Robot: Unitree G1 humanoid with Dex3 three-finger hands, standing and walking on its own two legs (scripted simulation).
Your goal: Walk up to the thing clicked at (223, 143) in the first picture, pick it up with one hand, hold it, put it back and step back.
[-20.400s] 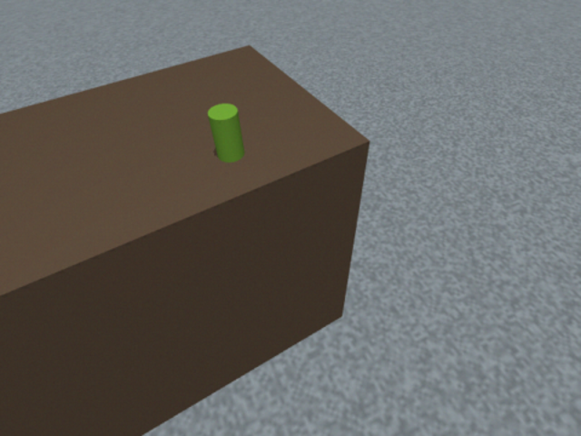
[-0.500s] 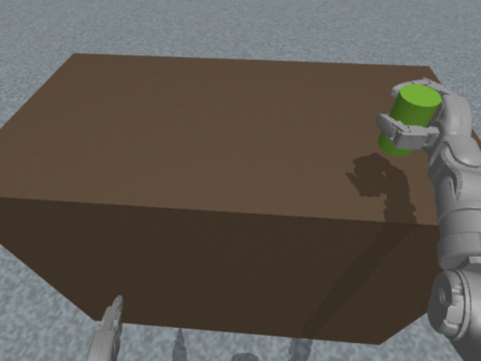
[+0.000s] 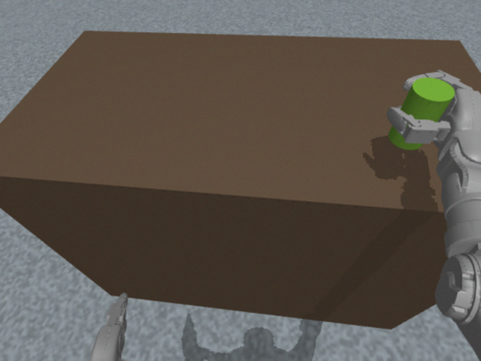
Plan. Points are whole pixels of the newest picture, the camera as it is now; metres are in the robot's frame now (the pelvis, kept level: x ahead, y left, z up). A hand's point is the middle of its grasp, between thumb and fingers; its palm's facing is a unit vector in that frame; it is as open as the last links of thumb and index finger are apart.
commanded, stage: lower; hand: right
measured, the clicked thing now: (418, 115) +0.48 -0.21 +0.16
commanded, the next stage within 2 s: loosen in 1.32 s
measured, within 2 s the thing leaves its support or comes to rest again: rests again in 1.04 s
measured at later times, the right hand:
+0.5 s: hand (406, 120) +0.49 -0.21 +0.13, palm faces +0.17 +0.99 +0.01, open 7.8 cm
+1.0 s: hand (400, 130) +0.50 -0.21 +0.10, palm faces +0.17 +0.98 +0.02, open 7.8 cm
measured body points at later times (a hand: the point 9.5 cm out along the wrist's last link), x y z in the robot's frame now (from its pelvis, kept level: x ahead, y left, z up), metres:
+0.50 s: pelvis +0.00 -0.01 -0.01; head +0.06 -0.01 +0.44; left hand +0.14 +0.26 -0.07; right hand +0.48 -0.26 +0.13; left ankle +0.03 +0.14 -0.73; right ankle -0.01 -0.13 -0.73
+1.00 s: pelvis +0.01 +0.00 -0.02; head +0.08 -0.01 +0.42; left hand +0.15 +0.27 -0.07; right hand +0.48 -0.26 +0.10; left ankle +0.03 +0.14 -0.73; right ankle -0.01 -0.13 -0.73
